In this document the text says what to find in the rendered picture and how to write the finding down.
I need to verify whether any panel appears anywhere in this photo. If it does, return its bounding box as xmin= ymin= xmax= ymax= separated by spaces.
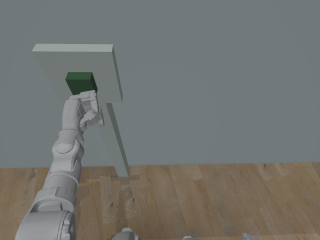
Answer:
xmin=32 ymin=43 xmax=129 ymax=177

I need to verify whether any left robot upper arm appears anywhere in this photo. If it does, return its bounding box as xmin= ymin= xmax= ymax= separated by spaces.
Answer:
xmin=17 ymin=210 xmax=76 ymax=240

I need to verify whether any button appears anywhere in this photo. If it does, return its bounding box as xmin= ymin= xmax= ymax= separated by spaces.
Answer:
xmin=65 ymin=72 xmax=98 ymax=96

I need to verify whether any left robot forearm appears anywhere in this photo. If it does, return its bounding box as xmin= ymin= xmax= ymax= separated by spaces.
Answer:
xmin=14 ymin=129 xmax=84 ymax=240

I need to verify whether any robot left shin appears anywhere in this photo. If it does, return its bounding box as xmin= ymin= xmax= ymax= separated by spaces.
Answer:
xmin=122 ymin=228 xmax=132 ymax=232

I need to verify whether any robot left hand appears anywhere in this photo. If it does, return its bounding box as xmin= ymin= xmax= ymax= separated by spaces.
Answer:
xmin=62 ymin=90 xmax=105 ymax=135

